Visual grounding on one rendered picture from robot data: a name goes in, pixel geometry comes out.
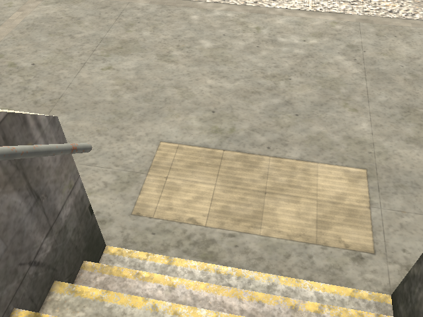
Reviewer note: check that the stairs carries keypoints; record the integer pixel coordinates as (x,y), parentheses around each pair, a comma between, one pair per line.
(130,283)

